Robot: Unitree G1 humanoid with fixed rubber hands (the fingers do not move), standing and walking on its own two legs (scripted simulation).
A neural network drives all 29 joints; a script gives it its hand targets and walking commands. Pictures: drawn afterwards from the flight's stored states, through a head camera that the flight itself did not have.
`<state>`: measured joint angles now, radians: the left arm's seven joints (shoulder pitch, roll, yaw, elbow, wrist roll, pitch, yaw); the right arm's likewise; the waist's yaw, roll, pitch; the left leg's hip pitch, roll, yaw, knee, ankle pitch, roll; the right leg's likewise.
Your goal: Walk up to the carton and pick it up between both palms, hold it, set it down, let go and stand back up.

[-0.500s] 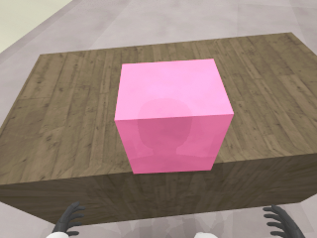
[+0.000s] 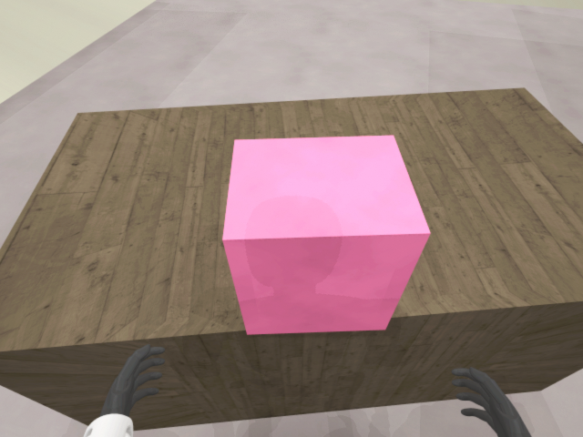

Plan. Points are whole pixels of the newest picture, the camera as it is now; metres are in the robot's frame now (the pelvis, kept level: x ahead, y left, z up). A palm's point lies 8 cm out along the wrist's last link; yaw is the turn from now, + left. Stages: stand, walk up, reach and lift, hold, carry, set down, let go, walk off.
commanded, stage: reach and lift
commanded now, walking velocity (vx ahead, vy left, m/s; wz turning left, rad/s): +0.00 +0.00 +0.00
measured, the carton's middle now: (315, 241) +0.40 -0.02 +0.03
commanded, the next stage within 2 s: none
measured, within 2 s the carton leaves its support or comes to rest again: neither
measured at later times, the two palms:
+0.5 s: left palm (115, 387) +0.20 +0.25 -0.01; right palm (483, 386) +0.19 -0.23 -0.03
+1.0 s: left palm (129, 335) +0.25 +0.24 +0.03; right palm (468, 328) +0.26 -0.21 +0.02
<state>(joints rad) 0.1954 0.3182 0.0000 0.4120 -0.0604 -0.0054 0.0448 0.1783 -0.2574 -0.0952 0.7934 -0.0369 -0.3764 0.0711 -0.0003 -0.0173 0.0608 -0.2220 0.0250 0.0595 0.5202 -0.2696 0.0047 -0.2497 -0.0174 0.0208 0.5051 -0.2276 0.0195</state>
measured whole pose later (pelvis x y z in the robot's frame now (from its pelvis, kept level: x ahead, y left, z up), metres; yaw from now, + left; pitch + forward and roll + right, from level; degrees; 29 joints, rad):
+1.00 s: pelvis +0.01 +0.00 +0.00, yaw +0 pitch -1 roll +0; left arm 0.11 0.32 -0.01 0.22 -0.29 0.01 0.05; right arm 0.11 -0.23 0.01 0.26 0.16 -0.09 -0.01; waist 0.00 0.02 0.00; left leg -0.22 0.02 0.06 0.51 -0.28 0.00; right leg -0.25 -0.02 0.02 0.50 -0.25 0.02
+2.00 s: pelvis +0.00 +0.00 +0.00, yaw +0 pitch -1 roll +0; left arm -0.61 0.34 0.09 0.33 -0.29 0.63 0.08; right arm -0.57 -0.27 -0.02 0.33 0.26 0.44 -0.09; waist 0.00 0.02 0.03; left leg -0.22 0.02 0.06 0.47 -0.24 0.00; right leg -0.25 -0.02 0.02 0.47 -0.20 0.02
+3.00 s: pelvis +0.01 -0.01 +0.00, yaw +0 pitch +6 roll +0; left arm -0.85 0.32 0.07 1.22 -0.32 -0.09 0.00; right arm -0.75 -0.30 0.11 0.98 0.29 -0.01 -0.06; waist 0.00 0.02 -0.03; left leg -0.34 0.02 0.06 0.47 -0.23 0.00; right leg -0.37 -0.02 0.02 0.47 -0.20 0.02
